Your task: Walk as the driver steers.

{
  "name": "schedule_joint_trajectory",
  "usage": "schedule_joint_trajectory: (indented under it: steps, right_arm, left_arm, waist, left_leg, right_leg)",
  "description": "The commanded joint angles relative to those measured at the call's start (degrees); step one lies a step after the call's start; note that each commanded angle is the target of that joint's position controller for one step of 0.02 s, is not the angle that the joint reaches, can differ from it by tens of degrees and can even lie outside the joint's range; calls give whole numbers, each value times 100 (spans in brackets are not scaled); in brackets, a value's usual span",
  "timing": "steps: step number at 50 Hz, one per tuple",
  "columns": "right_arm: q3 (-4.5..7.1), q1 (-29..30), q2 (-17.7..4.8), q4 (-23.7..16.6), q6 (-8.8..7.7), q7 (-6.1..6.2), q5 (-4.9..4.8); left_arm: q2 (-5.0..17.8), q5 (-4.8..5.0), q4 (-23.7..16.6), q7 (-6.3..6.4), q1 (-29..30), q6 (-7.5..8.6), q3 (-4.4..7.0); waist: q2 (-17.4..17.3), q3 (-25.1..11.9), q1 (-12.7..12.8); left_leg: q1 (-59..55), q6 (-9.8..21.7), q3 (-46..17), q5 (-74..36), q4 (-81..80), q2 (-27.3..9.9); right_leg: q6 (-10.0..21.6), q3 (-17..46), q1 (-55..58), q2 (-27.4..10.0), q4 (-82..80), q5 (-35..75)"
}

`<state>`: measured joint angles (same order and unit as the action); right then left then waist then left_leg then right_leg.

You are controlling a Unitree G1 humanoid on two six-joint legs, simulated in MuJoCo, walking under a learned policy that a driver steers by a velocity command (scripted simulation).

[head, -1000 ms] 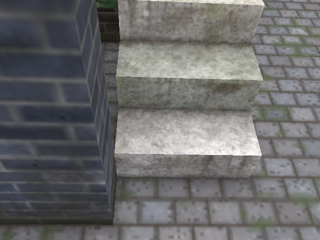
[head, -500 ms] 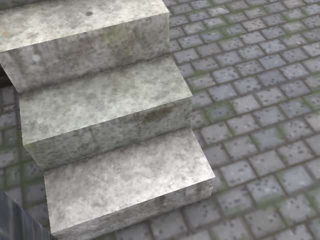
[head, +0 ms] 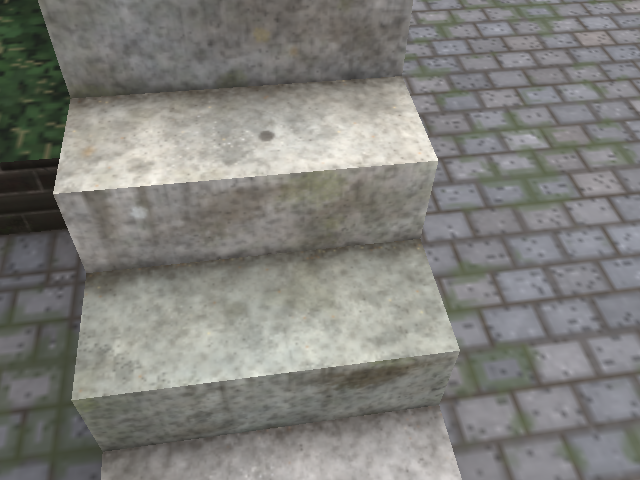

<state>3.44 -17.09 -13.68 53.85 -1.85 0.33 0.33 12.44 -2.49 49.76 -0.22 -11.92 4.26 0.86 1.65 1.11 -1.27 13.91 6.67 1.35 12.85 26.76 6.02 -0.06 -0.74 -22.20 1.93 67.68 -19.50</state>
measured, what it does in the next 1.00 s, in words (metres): steps on the spot, turning left: right foot, then left foot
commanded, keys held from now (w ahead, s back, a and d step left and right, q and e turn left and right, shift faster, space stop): w+q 0.34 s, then w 0.66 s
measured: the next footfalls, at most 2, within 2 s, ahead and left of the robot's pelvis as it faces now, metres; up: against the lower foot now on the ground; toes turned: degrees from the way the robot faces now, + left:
right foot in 0.28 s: +0.13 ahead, -0.11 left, +0.00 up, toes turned +11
left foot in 0.58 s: +0.06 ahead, +0.11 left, +0.00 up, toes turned +18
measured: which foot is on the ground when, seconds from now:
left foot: down 0.00-0.28, up 0.30-0.56, down 0.58-1.00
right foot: up 0.00-0.26, down 0.28-1.00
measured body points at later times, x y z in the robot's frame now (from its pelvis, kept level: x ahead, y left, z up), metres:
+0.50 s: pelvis +0.08 -0.02 +0.01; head +0.09 -0.02 +0.46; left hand +0.09 +0.23 -0.11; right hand +0.28 -0.21 -0.11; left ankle +0.01 +0.09 -0.69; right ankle +0.09 -0.11 -0.74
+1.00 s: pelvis +0.07 +0.02 +0.01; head +0.07 +0.03 +0.46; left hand +0.11 +0.25 -0.12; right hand +0.28 -0.17 -0.10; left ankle +0.02 +0.09 -0.74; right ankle +0.09 -0.11 -0.74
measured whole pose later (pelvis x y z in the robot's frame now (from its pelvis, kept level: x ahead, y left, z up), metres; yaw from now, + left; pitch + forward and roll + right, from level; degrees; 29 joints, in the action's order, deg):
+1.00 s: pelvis +0.07 +0.02 +0.01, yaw +17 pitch +1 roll +0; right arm -2.5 -5.4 -12.0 53.0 -1.3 -0.3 0.8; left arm 10.9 0.0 47.2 -0.3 -14.5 3.3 -2.8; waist 2.1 -0.8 0.5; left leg 4.7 2.5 2.3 9.7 13.6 2.1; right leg -1.5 -6.7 -5.8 -3.2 14.6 -9.1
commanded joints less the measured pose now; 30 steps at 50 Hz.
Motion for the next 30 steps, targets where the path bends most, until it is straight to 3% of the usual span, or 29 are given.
schedule_joint_trajectory:
  steps: [1,4,6,7,11,12,13,14,15,16,17,18,19,21,23,25,27,29,30]
  right_arm:
    - [57,309,-594,-426,-111,7,40]
    - [56,168,-812,-450,-150,-9,21]
    - [41,64,-835,-476,-111,7,28]
    - [39,151,-810,-517,-83,15,66]
    - [39,341,-887,-639,-76,39,42]
    - [50,464,-917,-678,-69,50,-4]
    - [41,717,-859,-787,-78,35,-97]
    - [-29,906,-582,-992,-106,15,-192]
    - [-164,276,-5,-1024,-94,44,-124]
    - [-76,-62,-454,-905,16,139,61]
    - [-10,132,-656,-823,118,157,144]
    - [4,357,-609,-886,184,106,223]
    - [3,509,-581,-937,234,46,238]
    - [-111,532,-294,-912,271,-51,163]
    - [-272,782,-27,-917,238,-62,73]
    - [-311,959,-89,-938,225,-14,79]
    - [-363,667,-64,-791,155,29,79]
    - [-332,566,-413,-646,18,33,226]
    - [-313,562,-680,-643,-55,13,289]
  left_arm:
    - [332,-39,-380,-49,-99,-44,11]
    - [205,54,-516,-29,-28,-163,-99]
    - [253,125,-625,-3,71,-171,-114]
    - [133,155,-607,37,-166,-167,-154]
    - [322,255,-927,198,69,-55,-119]
    - [304,278,-898,223,-208,-6,-112]
    - [305,250,-791,240,-625,67,-95]
    - [610,93,-698,262,-898,112,-21]
    - [934,21,-749,231,-742,55,42]
    - [875,-43,-904,190,-310,-19,79]
    - [570,-30,-1072,159,-30,-56,42]
    - [381,11,-1111,122,180,-49,-20]
    - [355,27,-1069,118,204,-28,-39]
    - [339,27,-895,163,30,73,-85]
    - [310,70,-856,146,104,188,-153]
    - [462,44,-687,72,-227,183,-117]
    - [525,217,-616,61,-257,66,-85]
    - [545,291,-664,2,-304,44,-67]
    - [412,252,-758,-40,-350,79,-101]
  waist:
    - [-201,-68,362]
    - [-589,-466,280]
    - [-710,-650,174]
    - [-1010,-845,217]
    - [-806,-764,116]
    - [-714,-836,294]
    - [-480,-891,532]
    - [203,-894,569]
    - [1445,-875,115]
    - [1075,-811,-71]
    - [390,-529,-30]
    - [185,-189,-68]
    - [191,81,-90]
    - [153,107,-105]
    - [287,-198,-54]
    - [570,-535,104]
    - [955,-737,-23]
    - [490,-641,29]
    - [-168,-705,117]
  left_leg:
    - [-43,979,-1342,-4198,-1072,-1453]
    - [-335,715,-1042,-5992,-672,-1246]
    - [-531,565,-1051,-6075,-519,-1176]
    - [-316,585,-966,-6082,-488,-1127]
    - [-935,607,-1512,-6575,64,-1343]
    - [-1088,540,-1593,-6483,409,-1308]
    - [-864,365,-1574,-5719,984,-1139]
    - [141,66,-1404,-3479,1947,-839]
    - [1381,-191,-630,1285,3057,40]
    - [1350,-303,-341,2249,4073,-325]
    - [1315,-431,-424,1917,4626,-582]
    - [1343,-509,-490,1488,4723,-700]
    - [1385,-579,-428,1141,4641,-711]
    - [1001,-661,-270,549,3518,-706]
    - [80,-661,-31,629,1866,-597]
    - [-3,-612,200,1248,810,-461]
    - [-396,-498,385,251,-572,-481]
    - [-1014,-456,24,-853,-999,-852]
    - [-1403,-406,-502,-2428,-697,-1415]
  right_leg:
    - [-260,77,-322,-297,-419,139]
    - [-334,-220,-51,-139,-1189,54]
    - [-292,-283,45,-78,-1642,228]
    - [-236,-391,491,33,-1597,337]
    - [-16,-268,560,130,-3214,367]
    - [77,-216,840,102,-4028,805]
    - [178,-82,1487,-76,-4955,1722]
    - [357,634,2371,-865,-5257,3063]
    - [861,1773,2897,-2279,-5121,5476]
    - [1590,1938,1976,-2896,-5006,4361]
    - [1682,1778,1332,-2606,-5413,2594]
    - [1447,1486,819,-2208,-5791,1093]
    - [1244,1149,532,-1885,-5987,756]
    - [939,357,488,-1391,-5923,1380]
    - [751,-125,644,-1173,-5615,2816]
    - [826,93,1580,-1374,-5188,3903]
    - [677,115,1958,-1327,-4855,3670]
    - [447,-38,1530,-1060,-4414,2999]
    - [327,-176,1023,-881,-4191,1852]
Velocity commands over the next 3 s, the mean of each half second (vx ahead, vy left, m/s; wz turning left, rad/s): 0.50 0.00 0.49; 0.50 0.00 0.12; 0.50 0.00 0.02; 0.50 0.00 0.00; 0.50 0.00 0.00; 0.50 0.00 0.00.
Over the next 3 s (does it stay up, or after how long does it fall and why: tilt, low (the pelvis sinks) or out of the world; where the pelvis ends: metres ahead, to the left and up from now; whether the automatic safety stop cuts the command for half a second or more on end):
stays up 0.10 -0.02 0.01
